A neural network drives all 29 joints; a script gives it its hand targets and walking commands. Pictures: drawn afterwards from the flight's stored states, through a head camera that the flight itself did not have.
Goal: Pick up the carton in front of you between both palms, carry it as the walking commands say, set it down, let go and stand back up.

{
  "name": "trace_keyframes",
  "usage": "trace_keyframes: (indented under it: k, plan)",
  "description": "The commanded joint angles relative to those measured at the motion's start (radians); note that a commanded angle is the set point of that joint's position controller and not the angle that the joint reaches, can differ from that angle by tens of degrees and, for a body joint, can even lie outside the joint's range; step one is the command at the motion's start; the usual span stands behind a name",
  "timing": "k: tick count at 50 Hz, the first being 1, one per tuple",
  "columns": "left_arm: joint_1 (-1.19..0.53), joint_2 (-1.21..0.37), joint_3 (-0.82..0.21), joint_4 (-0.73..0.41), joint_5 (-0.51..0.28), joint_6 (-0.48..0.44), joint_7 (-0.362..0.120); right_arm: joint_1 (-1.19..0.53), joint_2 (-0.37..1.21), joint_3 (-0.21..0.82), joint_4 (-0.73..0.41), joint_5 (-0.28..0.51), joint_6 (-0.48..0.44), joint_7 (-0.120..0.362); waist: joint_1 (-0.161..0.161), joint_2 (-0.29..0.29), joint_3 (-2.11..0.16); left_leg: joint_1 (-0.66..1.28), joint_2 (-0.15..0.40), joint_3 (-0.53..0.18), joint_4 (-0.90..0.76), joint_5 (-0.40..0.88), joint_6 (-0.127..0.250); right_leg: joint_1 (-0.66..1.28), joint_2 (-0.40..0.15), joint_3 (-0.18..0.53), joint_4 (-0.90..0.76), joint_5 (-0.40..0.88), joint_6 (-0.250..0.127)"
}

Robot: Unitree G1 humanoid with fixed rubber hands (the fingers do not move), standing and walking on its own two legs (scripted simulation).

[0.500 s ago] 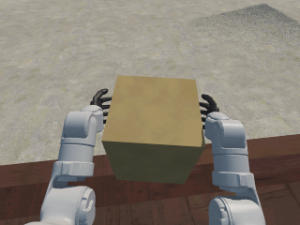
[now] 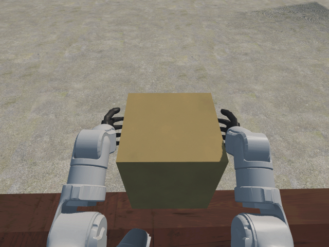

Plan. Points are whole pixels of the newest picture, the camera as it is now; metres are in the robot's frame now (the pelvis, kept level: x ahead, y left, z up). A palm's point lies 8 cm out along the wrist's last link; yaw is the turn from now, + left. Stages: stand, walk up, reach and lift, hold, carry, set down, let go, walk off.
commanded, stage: carry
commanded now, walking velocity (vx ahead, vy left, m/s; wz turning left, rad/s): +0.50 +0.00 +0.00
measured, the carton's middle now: (169, 153) +0.34 +0.03 +0.03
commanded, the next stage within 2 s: none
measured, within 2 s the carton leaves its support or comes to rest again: neither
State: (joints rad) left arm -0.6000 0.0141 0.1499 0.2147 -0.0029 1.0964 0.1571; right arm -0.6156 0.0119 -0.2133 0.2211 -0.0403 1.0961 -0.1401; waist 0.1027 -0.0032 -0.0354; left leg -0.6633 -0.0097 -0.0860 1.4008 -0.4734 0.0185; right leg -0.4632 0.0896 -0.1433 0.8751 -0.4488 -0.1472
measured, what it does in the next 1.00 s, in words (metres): goes down: left foot 0.14 m lower, then right foot 0.14 m lower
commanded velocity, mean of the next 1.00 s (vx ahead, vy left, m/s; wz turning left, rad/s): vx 0.50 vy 0.00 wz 0.00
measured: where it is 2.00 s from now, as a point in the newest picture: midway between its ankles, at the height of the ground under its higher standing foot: (169, 130)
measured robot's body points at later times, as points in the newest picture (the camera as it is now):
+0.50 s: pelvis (162, 176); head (172, 47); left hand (147, 90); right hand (215, 101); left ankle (147, 245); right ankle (182, 208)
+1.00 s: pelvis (172, 125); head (182, 40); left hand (147, 71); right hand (195, 75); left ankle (155, 161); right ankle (172, 199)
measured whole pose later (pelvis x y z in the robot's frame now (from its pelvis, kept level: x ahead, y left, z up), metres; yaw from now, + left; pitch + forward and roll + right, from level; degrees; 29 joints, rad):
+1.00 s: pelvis +0.75 +0.04 -0.31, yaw +0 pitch +3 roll -2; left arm -0.63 0.02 0.10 0.22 -0.06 1.05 0.17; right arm -0.54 0.03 -0.25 0.04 -0.07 1.12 -0.14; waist 0.16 0.05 0.01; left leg -0.66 0.02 -0.01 0.57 0.33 0.06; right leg -0.30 0.13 -0.06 1.04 -0.78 -0.12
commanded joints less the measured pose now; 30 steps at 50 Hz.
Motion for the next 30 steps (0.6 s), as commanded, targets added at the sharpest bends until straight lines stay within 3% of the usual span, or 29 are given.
trace_keyframes:
  k: [1, 2, 3, 4, 6, 8, 9, 10, 11, 12, 13, 14, 15, 16, 17, 18, 19, 20, 21, 22, 23, 24, 25, 27, 28, 29, 30]
  plan:
    - [-0.857, -1.182, -0.673, -0.175, -0.510, -0.039, -0.282, -0.625, 0.976, 0.522, -0.113, 0.286, -0.028, 0.213, -0.039, -0.023, -0.368, -0.092, 0.040, 0.028, -0.093, 0.238, -0.006, 0.271, -0.386, 0.590, -0.211, 0.642, -0.168]
    - [-0.855, -1.201, -0.669, -0.179, -0.514, -0.046, -0.284, -0.635, 0.994, 0.536, -0.121, 0.291, -0.035, 0.214, -0.038, 0.003, -0.363, -0.115, 0.040, 0.032, -0.216, 0.372, 0.013, 0.263, -0.316, 0.499, -0.163, 0.582, -0.127]
    - [-0.863, -1.214, -0.671, -0.187, -0.519, -0.053, -0.285, -0.650, 1.002, 0.551, -0.142, 0.297, -0.039, 0.212, -0.014, -0.003, -0.376, -0.144, 0.037, 0.030, -0.339, 0.537, 0.035, 0.311, -0.260, 0.448, -0.073, 0.474, -0.092]
    - [-0.844, -1.216, -0.663, -0.187, -0.522, -0.057, -0.285, -0.662, 1.013, 0.566, -0.155, 0.300, -0.042, 0.209, -0.011, 0.005, -0.359, -0.092, 0.012, 0.085, -0.477, 0.688, 0.026, 0.279, -0.207, 0.377, -0.052, 0.359, -0.072]
    - [-0.795, -1.207, -0.664, -0.197, -0.515, -0.064, -0.284, -0.664, 1.017, 0.595, -0.191, 0.314, -0.046, 0.200, 0.021, -0.048, -0.337, 0.120, -0.035, 0.169, -0.726, 0.767, 0.028, 0.197, -0.144, 0.267, -0.042, 0.305, -0.048]
    - [-0.740, -1.187, -0.650, -0.197, -0.497, -0.068, -0.281, -0.672, 1.009, 0.622, -0.234, 0.324, -0.041, 0.190, 0.017, -0.109, -0.345, 0.331, -0.061, 0.224, -0.791, 0.907, 0.036, 0.112, -0.129, 0.184, 0.041, 0.273, -0.021]
    - [-0.714, -1.165, -0.645, -0.193, -0.493, -0.066, -0.279, -0.666, 1.002, 0.628, -0.242, 0.322, -0.036, 0.187, -0.043, -0.178, -0.403, 0.420, -0.040, 0.214, -0.723, 0.945, 0.063, 0.140, -0.166, 0.158, 0.143, 0.358, -0.003]
    - [-0.685, -1.158, -0.642, -0.179, -0.482, -0.062, -0.276, -0.642, 0.981, 0.632, -0.239, 0.323, -0.028, 0.187, -0.110, -0.160, -0.441, 0.504, -0.044, 0.229, -0.770, 0.867, 0.079, 0.165, -0.168, 0.119, 0.289, 0.513, 0.026]
    - [-0.667, -1.139, -0.637, -0.168, -0.464, -0.059, -0.271, -0.623, 0.969, 0.641, -0.234, 0.329, -0.022, 0.193, -0.219, -0.083, -0.451, 0.676, -0.017, 0.184, -0.869, 0.802, 0.111, 0.073, -0.184, 0.107, 0.522, 0.661, 0.051]
    - [-0.665, -1.110, -0.627, -0.165, -0.441, -0.052, -0.265, -0.582, 0.956, 0.641, -0.218, 0.332, -0.017, 0.204, -0.299, 0.141, -0.372, 0.752, 0.032, 0.139, -0.952, 0.798, 0.147, -0.100, -0.079, 0.050, 0.897, 0.220, 0.073]
    - [-0.642, -1.077, -0.607, -0.124, -0.408, -0.028, -0.257, -0.560, 0.940, 0.624, -0.138, 0.335, -0.008, 0.209, -0.220, 0.280, -0.404, 1.002, 0.166, -0.081, -0.673, 1.280, 0.174, -0.409, -0.003, 0.108, 1.010, -0.244, 0.089]
    - [-0.576, -1.018, -0.547, -0.088, -0.360, -0.008, -0.249, -0.524, 0.942, 0.629, -0.099, 0.360, -0.004, 0.213, -0.196, 0.250, -0.456, 1.020, 0.247, -0.351, -0.737, 1.078, 0.260, -0.496, -0.021, 0.153, 0.925, -0.215, 0.095]
    - [-0.582, -1.007, -0.521, -0.092, -0.338, -0.004, -0.244, -0.580, 0.965, 0.654, -0.128, 0.394, -0.011, 0.222, -0.184, 0.129, -0.480, 1.000, 0.298, -0.502, -0.756, 0.753, 0.324, -0.571, -0.071, 0.241, 0.819, -0.104, 0.102]
    - [-0.607, -0.990, -0.499, -0.094, -0.307, -0.004, -0.240, -0.664, 1.027, 0.680, -0.150, 0.435, -0.011, 0.231, -0.187, 0.006, -0.414, 0.923, 0.262, -0.459, -0.691, 0.737, 0.299, -0.608, -0.113, 0.251, 0.670, -0.057, 0.114]
    - [-0.588, -0.989, -0.479, -0.077, -0.282, -0.006, -0.236, -0.726, 1.067, 0.703, -0.165, 0.469, -0.013, 0.239, -0.180, 0.015, -0.419, 0.881, 0.263, -0.467, -0.656, 0.814, 0.296, -0.616, -0.117, 0.240, 0.627, -0.059, 0.118]
    - [-0.571, -0.997, -0.454, -0.066, -0.263, -0.014, -0.236, -0.745, 1.099, 0.710, -0.169, 0.502, -0.020, 0.248, -0.175, -0.059, -0.416, 0.742, 0.275, -0.466, -0.721, 0.710, 0.320, -0.527, -0.121, 0.259, 0.466, 0.009, 0.135]
    - [-0.598, -1.003, -0.451, -0.083, -0.247, -0.023, -0.236, -0.801, 1.142, 0.732, -0.181, 0.531, -0.035, 0.255, -0.179, -0.039, -0.373, 0.623, 0.259, -0.479, -0.776, 0.685, 0.322, -0.435, -0.119, 0.231, 0.310, 0.024, 0.143]
    - [-0.621, -1.016, -0.457, -0.098, -0.238, -0.031, -0.236, -0.827, 1.166, 0.740, -0.189, 0.543, -0.044, 0.260, -0.187, 0.018, -0.364, 0.570, 0.250, -0.453, -0.793, 0.769, 0.312, -0.367, -0.110, 0.196, 0.276, 0.066, 0.142]
    - [-0.625, -1.030, -0.466, -0.109, -0.238, -0.039, -0.234, -0.834, 1.186, 0.748, -0.192, 0.559, -0.053, 0.263, -0.180, 0.078, -0.409, 0.630, 0.240, -0.406, -0.719, 0.817, 0.274, -0.378, -0.114, 0.181, 0.382, 0.226, 0.121]
    - [-0.624, -1.032, -0.476, -0.124, -0.243, -0.048, -0.232, -0.822, 1.200, 0.754, -0.198, 0.565, -0.064, 0.266, -0.181, 0.066, -0.413, 0.652, 0.212, -0.377, -0.688, 0.781, 0.247, -0.419, -0.126, 0.188, 0.345, 0.267, 0.104]
    - [-0.645, -1.037, -0.493, -0.144, -0.241, -0.056, -0.229, -0.826, 1.206, 0.756, -0.206, 0.572, -0.071, 0.268, -0.222, -0.005, -0.380, 0.677, 0.088, -0.283, -0.593, 0.599, 0.206, -0.474, -0.118, 0.186, 0.120, 0.472, 0.095]
    - [-0.637, -1.041, -0.501, -0.145, -0.241, -0.060, -0.225, -0.815, 1.202, 0.753, -0.203, 0.576, -0.075, 0.268, -0.232, -0.018, -0.389, 0.635, 0.035, -0.199, -0.557, 0.531, 0.186, -0.371, -0.088, 0.144, -0.039, 0.674, 0.100]
    - [-0.621, -1.036, -0.509, -0.161, -0.243, -0.061, -0.220, -0.789, 1.199, 0.750, -0.205, 0.578, -0.081, 0.266, -0.233, -0.001, -0.367, 0.522, 0.012, -0.134, -0.565, 0.472, 0.175, -0.207, -0.058, 0.093, -0.162, 0.789, 0.104]
    - [-0.621, -1.013, -0.539, -0.207, -0.239, -0.060, -0.209, -0.736, 1.176, 0.741, -0.205, 0.564, -0.088, 0.263, -0.235, 0.086, -0.338, 0.393, -0.013, -0.054, -0.539, 0.403, 0.171, 0.039, -0.023, 0.048, -0.326, 0.851, 0.107]
    - [-0.626, -0.995, -0.550, -0.229, -0.244, -0.054, -0.205, -0.708, 1.160, 0.734, -0.201, 0.555, -0.088, 0.260, -0.224, 0.125, -0.325, 0.368, -0.005, -0.032, -0.496, 0.389, 0.155, 0.117, -0.020, 0.037, -0.365, 0.889, 0.101]
    - [-0.620, -0.985, -0.559, -0.236, -0.246, -0.047, -0.203, -0.682, 1.138, 0.724, -0.195, 0.546, -0.083, 0.256, -0.153, 0.155, -0.407, 0.325, 0.031, -0.001, -0.353, 0.473, 0.128, 0.300, -0.029, 0.024, -0.236, 1.009, 0.076]
    - [-0.604, -0.968, -0.564, -0.235, -0.256, -0.040, -0.203, -0.636, 1.112, 0.720, -0.177, 0.524, -0.077, 0.252, -0.050, 0.127, -0.457, 0.311, 0.044, 0.044, -0.196, 0.641, 0.093, 0.423, -0.039, 0.041, -0.276, 0.924, 0.054]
